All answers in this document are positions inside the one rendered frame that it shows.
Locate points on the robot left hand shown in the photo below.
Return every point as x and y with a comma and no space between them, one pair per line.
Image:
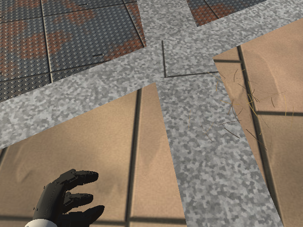
55,202

